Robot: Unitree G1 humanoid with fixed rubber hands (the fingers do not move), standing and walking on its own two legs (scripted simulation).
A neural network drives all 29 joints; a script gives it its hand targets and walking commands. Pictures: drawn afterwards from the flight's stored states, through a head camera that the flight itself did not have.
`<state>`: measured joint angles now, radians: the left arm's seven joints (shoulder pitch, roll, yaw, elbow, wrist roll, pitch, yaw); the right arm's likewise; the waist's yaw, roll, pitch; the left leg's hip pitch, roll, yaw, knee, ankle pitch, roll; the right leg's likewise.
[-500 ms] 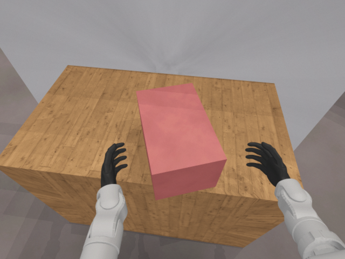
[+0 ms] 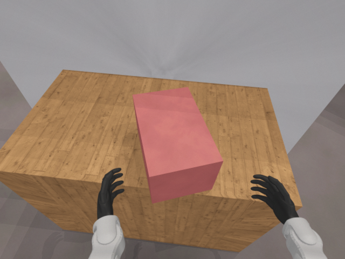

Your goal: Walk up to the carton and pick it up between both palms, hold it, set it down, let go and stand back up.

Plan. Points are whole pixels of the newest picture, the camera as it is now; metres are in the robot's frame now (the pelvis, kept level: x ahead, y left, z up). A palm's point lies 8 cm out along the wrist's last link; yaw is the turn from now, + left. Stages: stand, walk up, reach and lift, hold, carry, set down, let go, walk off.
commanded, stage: set down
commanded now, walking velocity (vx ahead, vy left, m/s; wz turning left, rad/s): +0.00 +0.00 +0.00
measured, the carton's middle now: (171, 141) +0.44 +0.03 -0.03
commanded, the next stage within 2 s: let go in 1.32 s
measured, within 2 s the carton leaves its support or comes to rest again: neither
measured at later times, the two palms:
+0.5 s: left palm (94, 225) +0.20 +0.20 -0.04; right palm (276, 227) +0.21 -0.23 -0.04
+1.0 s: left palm (75, 241) +0.17 +0.24 -0.06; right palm (267, 243) +0.18 -0.20 -0.05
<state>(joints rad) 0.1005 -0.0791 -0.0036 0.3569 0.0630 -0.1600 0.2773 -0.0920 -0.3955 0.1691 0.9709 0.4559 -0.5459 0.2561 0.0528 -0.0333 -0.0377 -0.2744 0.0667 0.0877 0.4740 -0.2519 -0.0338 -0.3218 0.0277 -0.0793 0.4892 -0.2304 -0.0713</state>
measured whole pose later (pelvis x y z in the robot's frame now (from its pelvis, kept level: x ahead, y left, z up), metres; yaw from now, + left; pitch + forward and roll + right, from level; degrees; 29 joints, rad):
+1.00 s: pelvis +0.02 +0.03 +0.01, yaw +0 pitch -2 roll -1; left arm 0.28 0.11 -0.01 0.42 0.03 0.01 0.12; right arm 0.18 -0.26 0.04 0.80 0.17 -0.33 0.14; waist 0.03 -0.05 0.02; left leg -0.08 0.03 0.10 0.36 -0.24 0.00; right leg -0.11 0.01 -0.06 0.33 -0.19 -0.02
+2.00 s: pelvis +0.01 +0.03 +0.00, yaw +1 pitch -2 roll -1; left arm 0.27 0.23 0.02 0.66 0.02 0.00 0.01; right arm 0.26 -0.23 -0.02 0.72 0.00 -0.06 0.00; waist 0.00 -0.01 -0.03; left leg -0.16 0.04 0.08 0.48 -0.29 0.01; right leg -0.17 0.00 -0.08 0.43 -0.24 -0.01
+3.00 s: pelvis -0.02 +0.07 +0.00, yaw +2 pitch -2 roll +0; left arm 0.37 0.24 -0.03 0.94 0.02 -0.02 0.02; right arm 0.44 -0.23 0.00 0.79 0.00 -0.02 -0.02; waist 0.00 -0.02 -0.01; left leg -0.20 -0.03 0.10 0.46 -0.24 0.07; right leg -0.23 -0.07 -0.06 0.45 -0.19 0.04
